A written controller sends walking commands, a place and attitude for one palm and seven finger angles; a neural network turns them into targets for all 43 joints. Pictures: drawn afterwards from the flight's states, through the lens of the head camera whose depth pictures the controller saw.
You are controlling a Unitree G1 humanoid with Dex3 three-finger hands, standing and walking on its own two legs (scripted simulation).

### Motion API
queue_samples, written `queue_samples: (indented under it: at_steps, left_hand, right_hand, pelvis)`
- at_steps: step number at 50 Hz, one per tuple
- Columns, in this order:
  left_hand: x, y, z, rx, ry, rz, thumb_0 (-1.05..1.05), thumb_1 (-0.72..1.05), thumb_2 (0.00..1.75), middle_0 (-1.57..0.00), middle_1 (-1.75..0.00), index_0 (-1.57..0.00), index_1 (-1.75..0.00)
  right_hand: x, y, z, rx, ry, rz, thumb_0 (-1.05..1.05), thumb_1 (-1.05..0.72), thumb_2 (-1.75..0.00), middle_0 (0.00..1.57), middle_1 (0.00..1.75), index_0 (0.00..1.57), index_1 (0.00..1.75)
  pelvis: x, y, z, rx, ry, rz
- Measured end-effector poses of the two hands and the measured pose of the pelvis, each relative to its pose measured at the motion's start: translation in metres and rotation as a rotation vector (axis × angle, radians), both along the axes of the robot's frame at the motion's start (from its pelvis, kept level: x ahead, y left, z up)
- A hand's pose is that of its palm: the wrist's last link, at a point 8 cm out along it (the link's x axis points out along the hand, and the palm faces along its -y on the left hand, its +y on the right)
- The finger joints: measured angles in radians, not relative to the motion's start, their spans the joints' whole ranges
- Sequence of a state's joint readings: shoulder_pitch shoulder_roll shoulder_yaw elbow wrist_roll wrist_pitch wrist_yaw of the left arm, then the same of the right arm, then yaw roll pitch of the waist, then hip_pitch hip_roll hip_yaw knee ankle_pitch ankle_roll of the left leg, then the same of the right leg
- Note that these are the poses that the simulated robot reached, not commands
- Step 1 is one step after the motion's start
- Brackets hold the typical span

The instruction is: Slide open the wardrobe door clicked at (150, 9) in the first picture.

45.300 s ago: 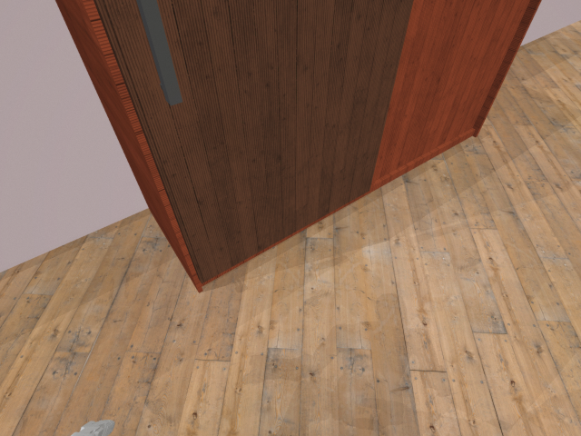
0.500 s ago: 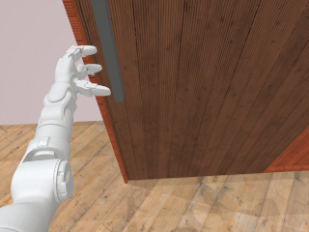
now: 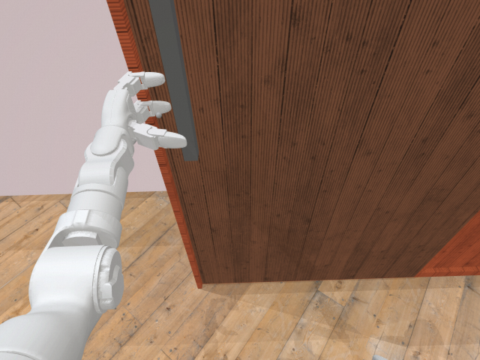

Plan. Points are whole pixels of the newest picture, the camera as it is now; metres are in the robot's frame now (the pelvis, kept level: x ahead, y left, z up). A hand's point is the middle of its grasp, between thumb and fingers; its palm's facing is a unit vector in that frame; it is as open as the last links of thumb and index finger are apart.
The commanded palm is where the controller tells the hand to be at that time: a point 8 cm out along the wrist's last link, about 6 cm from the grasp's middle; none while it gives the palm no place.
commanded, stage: feel for the door with the fingertips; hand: left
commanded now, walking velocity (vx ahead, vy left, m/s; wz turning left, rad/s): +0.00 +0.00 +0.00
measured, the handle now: (180, 80) +0.52 +0.12 +0.22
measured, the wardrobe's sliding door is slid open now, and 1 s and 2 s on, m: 0.00 0.00 0.00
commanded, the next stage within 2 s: slide the fingers in behind the handle in 0.30 s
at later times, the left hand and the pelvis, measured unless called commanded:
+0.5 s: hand (161, 106) +0.48 +0.15 +0.20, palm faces +0.04 -1.00 +0.01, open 13.8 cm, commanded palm +0.45 +0.20 +0.19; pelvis +0.00 +0.01 +0.00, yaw -1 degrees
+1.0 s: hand (168, 116) +0.46 +0.13 +0.19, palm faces +0.04 -1.00 +0.01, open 14.0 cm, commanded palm +0.43 +0.18 +0.19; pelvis +0.00 +0.01 +0.00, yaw +0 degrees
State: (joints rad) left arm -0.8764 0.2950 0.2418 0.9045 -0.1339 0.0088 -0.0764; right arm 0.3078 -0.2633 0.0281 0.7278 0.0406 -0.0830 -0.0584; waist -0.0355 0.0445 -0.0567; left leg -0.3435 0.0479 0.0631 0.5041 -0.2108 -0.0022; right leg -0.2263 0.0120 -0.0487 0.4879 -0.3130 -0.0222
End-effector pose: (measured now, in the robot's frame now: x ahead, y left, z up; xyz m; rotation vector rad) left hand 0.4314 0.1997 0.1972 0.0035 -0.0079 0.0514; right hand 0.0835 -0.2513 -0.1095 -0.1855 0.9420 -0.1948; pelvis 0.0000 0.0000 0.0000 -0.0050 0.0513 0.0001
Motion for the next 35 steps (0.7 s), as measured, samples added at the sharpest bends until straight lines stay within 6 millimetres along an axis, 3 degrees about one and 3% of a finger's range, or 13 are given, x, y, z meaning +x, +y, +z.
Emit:
queue_samples:
  at_steps: [8, 24, 29, 35]
  left_hand:
    - [0.008, -0.006, -0.002, -0.008, 0.004, -0.005, -0.01, -0.51, 0.3, -0.3, -1.2, -0.3, -1.2]
    - [0.026, 0.001, -0.001, -0.013, -0.012, -0.014, -0.01, -0.5, 0.3, -0.34, -1.23, -0.33, -1.22]
    - [0.025, 0.002, -0.006, -0.013, -0.004, -0.008, -0.01, -0.5, 0.3, -0.34, -1.23, -0.33, -1.22]
    - [0.017, 0.004, -0.011, -0.003, -0.019, -0.001, -0.01, -0.5, 0.3, -0.32, -1.21, -0.31, -1.21]
  right_hand:
    - [-0.015, -0.003, -0.003, -0.013, 0.035, -0.007, 0.01, -0.9, -0.9, 0.2, 0.3, 0.2, 0.3]
    - [-0.072, -0.005, -0.008, -0.016, 0.164, -0.08, 0.01, -0.9, -0.9, 0.2, 0.3, 0.2, 0.3]
    - [-0.074, -0.004, -0.008, -0.014, 0.161, -0.088, 0.01, -0.9, -0.9, 0.2, 0.3, 0.2, 0.3]
    - [-0.061, 0.0, -0.006, -0.006, 0.118, -0.085, 0.01, -0.9, -0.9, 0.2, 0.3, 0.2, 0.3]
  pelvis:
    - [-0.004, 0.001, -0.001, -0.002, 0.013, 0.003]
    - [-0.004, 0.005, -0.003, -0.006, 0.045, -0.014]
    - [-0.003, 0.007, -0.003, -0.007, 0.046, -0.019]
    - [-0.002, 0.009, -0.002, -0.007, 0.037, -0.026]
